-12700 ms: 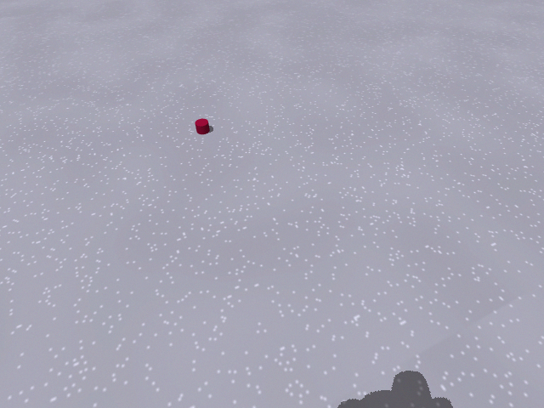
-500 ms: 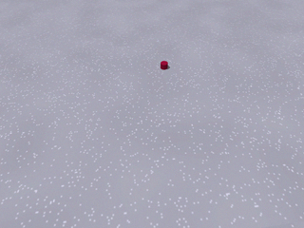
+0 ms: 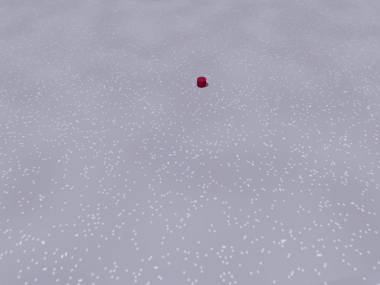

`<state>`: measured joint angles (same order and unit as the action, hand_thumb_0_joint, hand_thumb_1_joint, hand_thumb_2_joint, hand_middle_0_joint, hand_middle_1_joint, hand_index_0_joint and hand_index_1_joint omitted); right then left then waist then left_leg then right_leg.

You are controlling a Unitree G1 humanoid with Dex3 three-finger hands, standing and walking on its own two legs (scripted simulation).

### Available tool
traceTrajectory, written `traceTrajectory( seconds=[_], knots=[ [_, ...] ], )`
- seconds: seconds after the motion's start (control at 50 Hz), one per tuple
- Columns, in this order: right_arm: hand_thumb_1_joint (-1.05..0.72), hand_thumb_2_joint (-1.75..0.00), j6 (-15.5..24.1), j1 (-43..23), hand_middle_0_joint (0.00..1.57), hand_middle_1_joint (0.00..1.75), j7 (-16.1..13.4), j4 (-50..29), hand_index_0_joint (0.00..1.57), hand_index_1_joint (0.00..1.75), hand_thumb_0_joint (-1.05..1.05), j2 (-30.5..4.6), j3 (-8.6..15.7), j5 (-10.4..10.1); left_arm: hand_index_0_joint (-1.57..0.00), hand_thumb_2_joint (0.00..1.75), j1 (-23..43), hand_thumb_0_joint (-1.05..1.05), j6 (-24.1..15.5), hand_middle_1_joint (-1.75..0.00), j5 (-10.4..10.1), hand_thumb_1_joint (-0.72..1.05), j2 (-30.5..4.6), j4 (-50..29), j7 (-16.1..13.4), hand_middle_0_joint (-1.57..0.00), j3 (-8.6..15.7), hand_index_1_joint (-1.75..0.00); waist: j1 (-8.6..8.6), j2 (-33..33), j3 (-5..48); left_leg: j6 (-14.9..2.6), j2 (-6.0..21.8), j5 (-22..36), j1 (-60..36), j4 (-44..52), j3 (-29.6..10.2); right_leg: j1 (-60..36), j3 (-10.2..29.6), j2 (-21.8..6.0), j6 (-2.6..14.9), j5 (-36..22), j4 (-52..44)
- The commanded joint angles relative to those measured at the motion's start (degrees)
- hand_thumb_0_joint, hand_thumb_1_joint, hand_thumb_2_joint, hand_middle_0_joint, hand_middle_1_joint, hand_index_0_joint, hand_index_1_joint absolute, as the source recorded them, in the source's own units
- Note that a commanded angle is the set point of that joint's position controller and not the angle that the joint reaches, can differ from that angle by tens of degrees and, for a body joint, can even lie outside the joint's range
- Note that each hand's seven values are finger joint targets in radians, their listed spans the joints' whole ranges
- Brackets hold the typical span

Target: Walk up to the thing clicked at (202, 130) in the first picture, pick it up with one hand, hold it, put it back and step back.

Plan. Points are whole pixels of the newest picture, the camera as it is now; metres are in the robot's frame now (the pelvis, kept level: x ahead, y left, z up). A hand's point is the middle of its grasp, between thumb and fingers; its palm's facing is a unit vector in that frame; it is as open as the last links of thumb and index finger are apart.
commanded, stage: walk up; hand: left
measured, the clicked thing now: (201, 82) +1.85 -0.07 -0.75
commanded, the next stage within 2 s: none
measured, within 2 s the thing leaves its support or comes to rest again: neither
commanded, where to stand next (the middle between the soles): +1.67 +0.34 m, yaw -97 degrees
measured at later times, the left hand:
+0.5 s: hand (99, 253) +0.23 +0.24 -0.12, palm faces -0.28 -0.81 -0.51, open 7.4 cm
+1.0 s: hand (157, 103) +0.79 +0.15 -0.12, palm faces -0.64 -0.54 -0.54, open 7.4 cm
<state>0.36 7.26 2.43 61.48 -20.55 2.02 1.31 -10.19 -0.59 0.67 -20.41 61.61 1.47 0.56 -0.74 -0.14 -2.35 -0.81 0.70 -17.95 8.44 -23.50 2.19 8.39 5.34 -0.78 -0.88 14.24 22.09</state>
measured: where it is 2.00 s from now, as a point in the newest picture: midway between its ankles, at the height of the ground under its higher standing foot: (191, 157)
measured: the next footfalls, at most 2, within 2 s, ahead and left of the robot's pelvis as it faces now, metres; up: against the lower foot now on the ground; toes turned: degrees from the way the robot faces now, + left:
right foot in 0.26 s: +0.11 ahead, -0.19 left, +0.00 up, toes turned -24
left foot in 0.70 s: +0.56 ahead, +0.04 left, +0.00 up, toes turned -29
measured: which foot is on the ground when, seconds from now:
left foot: down 0.00-0.26, up 0.28-0.68, down 0.70-1.00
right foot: down 0.00-0.02, up 0.04-0.24, down 0.26-0.70, up 0.72-1.00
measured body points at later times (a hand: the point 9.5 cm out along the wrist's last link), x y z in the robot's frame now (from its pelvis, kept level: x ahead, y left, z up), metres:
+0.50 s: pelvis +0.16 -0.04 -0.01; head +0.14 -0.10 +0.43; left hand +0.25 +0.28 -0.09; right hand +0.22 -0.39 -0.13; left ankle +0.33 +0.07 -0.68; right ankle +0.07 -0.17 -0.75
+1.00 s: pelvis +0.49 +0.00 -0.01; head +0.49 -0.03 +0.43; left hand +0.82 +0.18 -0.09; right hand +0.29 -0.28 -0.12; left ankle +0.52 +0.06 -0.75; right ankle +0.50 -0.14 -0.70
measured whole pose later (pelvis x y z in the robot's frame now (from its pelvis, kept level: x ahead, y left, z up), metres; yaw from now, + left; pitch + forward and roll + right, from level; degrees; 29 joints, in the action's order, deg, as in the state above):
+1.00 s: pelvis +0.49 +0.00 -0.01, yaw -42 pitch -1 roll +1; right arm -1.1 16.9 6.4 43.3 -26.2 6.7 3.0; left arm -13.4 -2.7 -0.7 -29.3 52.1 -1.0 3.5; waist 7.7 1.3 -3.3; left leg -4.5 -0.4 -18.0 11.3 -29.2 13.9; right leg 33.4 -7.6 -4.6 1.1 16.6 51.8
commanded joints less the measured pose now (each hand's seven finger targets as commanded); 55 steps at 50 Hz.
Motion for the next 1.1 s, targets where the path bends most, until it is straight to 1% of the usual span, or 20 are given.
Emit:
traceTrajectory(
  seconds=[0.0,0.04,0.1,0.2,0.22,0.24,0.28,0.32,0.4,0.48,0.6,0.64,0.68,0.7,0.72,0.76,0.82,0.92,1.02,1.08],
  knots=[
    [-0.90,-0.90,2.11,5.38,0.20,0.30,1.39,-8.52,0.20,0.30,0.00,-19.61,7.66,0.84,-0.20,0.90,14.87,0.00,-1.18,-0.30,-0.22,0.90,-15.63,-11.44,0.92,-0.20,4.89,-0.30,11.75,12.65,0.15,-9.98,17.85,-25.88,-21.94,11.21,-17.44,42.56,-1.25,-1.42,3.26,15.28,16.73],
    [-0.90,-0.90,2.58,1.64,0.20,0.30,1.59,-11.88,0.20,0.30,0.00,-20.06,8.22,0.83,-0.20,0.90,11.00,0.00,-1.84,-0.30,0.19,0.90,-15.84,-10.90,0.68,-0.20,4.31,-0.30,7.98,8.06,3.60,-12.28,25.62,-18.43,-17.35,16.10,-18.92,38.10,-5.03,-5.71,3.06,13.55,30.17],
    [-0.90,-0.90,3.29,-8.34,0.20,0.30,2.57,-15.17,0.20,0.30,0.00,-20.43,8.09,0.94,-0.20,0.90,0.26,0.00,-0.73,-0.30,-1.07,0.90,-18.26,-6.99,2.59,-0.20,5.45,-0.30,-0.51,9.87,2.78,-9.91,21.46,-22.66,-1.97,16.52,-7.29,22.32,-7.00,-9.92,1.95,9.34,30.47],
    [-0.90,-0.90,2.33,-13.81,0.20,0.30,4.07,-17.46,0.20,0.30,0.00,-19.61,7.66,2.95,-0.20,0.90,-11.79,0.00,-1.64,-0.30,-1.27,0.90,-17.86,-3.58,2.52,-0.20,6.57,-0.30,-6.01,2.90,1.33,-5.74,12.62,-24.25,13.97,-0.95,8.69,-1.35,-15.89,-7.24,2.17,3.30,17.78],
    [-0.90,-0.90,1.90,-15.05,0.20,0.30,4.22,-18.38,0.20,0.30,0.00,-17.14,6.75,3.11,-0.20,0.90,-20.18,0.00,-2.25,-0.30,-1.00,0.90,-20.25,-0.55,1.47,-0.20,7.56,-0.30,-9.64,-8.45,1.76,-3.75,7.43,-21.13,22.48,-19.87,12.02,-10.96,-11.23,-5.66,3.98,8.20,12.20],
    [-0.90,-0.90,1.65,-15.66,0.20,0.30,4.78,-20.14,0.20,0.30,0.00,-12.87,4.63,3.17,-0.20,0.90,-27.23,0.00,-2.77,-0.30,-0.20,0.90,-23.18,0.34,-0.15,-0.20,8.53,-0.30,-12.82,-21.38,-1.28,-1.38,0.77,-24.04,37.64,-40.78,10.64,-13.93,2.90,-9.12,7.29,23.59,3.06],
    [-0.90,-0.90,2.29,-16.75,0.20,0.30,6.04,-23.89,0.20,0.30,0.00,-13.92,4.05,1.12,-0.20,0.90,-17.32,0.00,-3.40,-0.30,-0.43,0.90,-25.52,-5.73,-2.09,-0.20,7.92,-0.30,-6.21,-14.30,-1.54,1.74,1.19,-15.66,47.61,-50.38,-9.08,-8.64,48.69,-24.91,16.32,48.83,-21.34],
    [-0.90,-0.90,2.40,-15.42,0.20,0.30,6.24,-21.49,0.20,0.30,0.00,-19.52,5.22,0.41,-0.20,0.90,-8.60,0.00,-4.44,-0.30,-0.82,0.90,-25.73,-8.90,-3.31,-0.20,7.70,-0.30,-1.30,-3.53,-2.73,2.10,6.82,-7.95,44.66,-46.61,-12.00,-7.99,36.96,-23.57,15.36,39.03,-17.37],
    [-0.90,-0.90,0.52,-8.19,0.20,0.30,6.88,-19.33,0.20,0.30,0.00,-18.94,5.33,1.23,-0.20,0.90,-5.84,0.00,-6.47,-0.30,-1.21,0.90,-22.73,-10.37,-3.82,-0.20,6.85,-0.30,1.59,-6.48,-4.27,2.24,6.89,3.36,32.83,-36.15,-8.67,3.28,15.46,-14.40,9.65,21.13,-14.05],
    [-0.90,-0.90,-0.78,-9.21,0.20,0.30,7.96,-22.18,0.20,0.30,0.00,-18.35,5.63,1.98,-0.20,0.90,-9.02,0.00,-7.76,-0.30,-1.06,0.90,-23.66,-11.57,-3.86,-0.20,7.55,-0.30,1.35,-4.53,-4.16,3.73,5.60,12.36,30.38,-30.76,-5.96,6.47,8.69,-10.54,9.69,13.60,-14.25],
    [-0.90,-0.90,-0.66,-12.10,0.20,0.30,8.15,-25.15,0.20,0.30,0.00,-16.09,5.90,1.52,-0.20,0.90,-11.02,0.00,-6.85,-0.30,-0.14,0.90,-24.66,-12.60,-4.66,-0.20,7.90,-0.30,0.97,-6.62,-1.12,3.14,5.26,10.20,19.28,-18.07,-3.94,4.70,3.29,-10.86,9.08,-4.59,-6.66],
    [-0.90,-0.90,-1.00,-3.67,0.20,0.30,7.74,-23.68,0.20,0.30,0.00,-17.21,7.43,1.53,-0.20,0.90,-6.59,0.00,-6.14,-0.30,0.35,0.90,-24.83,-14.42,-5.19,-0.20,7.72,-0.30,5.96,-7.40,1.85,1.77,4.95,6.56,8.47,-16.43,-3.32,7.51,3.93,-13.26,8.50,-11.40,0.95],
    [-0.90,-0.90,-0.54,17.81,0.20,0.30,5.65,-17.88,0.20,0.30,0.00,-22.79,10.77,2.01,-0.20,0.90,-5.81,0.00,-5.58,-0.30,0.59,0.90,-19.98,-16.06,-5.31,-0.20,5.87,-0.30,16.37,7.60,11.37,-1.09,2.56,-1.93,-18.10,-9.31,-5.49,20.12,-1.75,-6.69,4.52,-12.08,35.84],
    [-0.90,-0.90,0.03,21.98,0.20,0.30,4.14,-17.87,0.20,0.30,0.00,-26.46,11.76,2.27,-0.20,0.90,-8.34,0.00,-5.50,-0.30,0.30,0.90,-11.76,-17.07,-5.38,-0.20,3.20,-0.30,16.11,26.45,12.43,-1.48,16.56,-15.81,-23.60,-0.62,-25.16,34.15,-3.71,0.85,4.21,21.70,52.55],
    [-0.90,-0.90,0.51,10.21,0.20,0.30,3.12,-20.59,0.20,0.30,0.00,-30.71,11.97,-0.18,-0.20,0.90,-14.80,0.00,-5.42,-0.30,-1.08,0.90,-14.28,-16.18,-6.16,-0.20,3.31,-0.30,7.84,27.13,12.23,-4.74,22.50,-26.22,-15.86,15.35,-47.02,38.43,-0.52,3.54,6.92,19.22,59.96],
    [-0.90,-0.90,0.49,-1.12,0.20,0.30,2.68,-24.27,0.20,0.30,0.00,-23.09,10.24,-0.61,-0.20,0.90,-13.48,0.00,-4.91,-0.30,-1.41,0.90,-20.07,-11.66,-5.36,-0.20,4.60,-0.30,3.70,10.66,5.17,-2.64,19.59,-25.22,-0.23,13.39,-31.04,31.82,-0.14,-4.63,5.90,4.63,55.11],
    [-0.90,-0.90,0.76,0.07,0.20,0.30,2.95,-23.85,0.20,0.30,0.00,-17.82,8.54,0.97,-0.20,0.90,-14.37,0.00,-3.50,-0.30,-2.03,0.90,-22.44,-8.45,-4.28,-0.20,6.38,-0.30,2.87,12.45,5.23,-7.13,14.18,-12.36,3.05,6.97,-14.86,26.24,-4.87,-7.56,3.12,3.68,44.04],
    [-0.90,-0.90,0.55,4.19,0.20,0.30,3.18,-24.64,0.20,0.30,0.00,-17.36,8.08,1.84,-0.20,0.90,-5.43,0.00,-2.69,-0.30,-1.46,0.90,-20.09,-12.52,-3.17,-0.20,6.16,-0.30,6.30,9.13,-0.04,-9.41,16.45,-5.84,0.44,10.24,-9.32,28.39,-8.81,-7.10,1.95,2.80,28.99],
    [-0.90,-0.90,-0.39,2.66,0.20,0.30,3.50,-27.35,0.20,0.30,0.00,-16.61,7.94,2.29,-0.20,0.90,-4.39,0.00,-2.18,-0.30,-1.75,0.90,-19.97,-13.99,-3.09,-0.20,7.10,-0.30,4.27,3.52,-1.51,-2.40,12.23,0.71,8.42,6.21,0.64,15.76,-12.91,-5.45,3.27,-3.74,21.59],
    [-0.90,-0.90,-0.04,-2.20,0.20,0.30,2.39,-30.13,0.20,0.30,0.00,-16.51,8.10,2.41,-0.20,0.90,-27.13,0.00,-1.82,-0.30,-1.39,0.90,-22.22,-9.34,-4.98,-0.20,9.41,-0.30,-8.67,-5.19,8.89,3.08,6.71,33.70,21.00,-28.29,8.21,-16.52,-14.12,-2.16,6.32,-2.47,11.18]
  ],
)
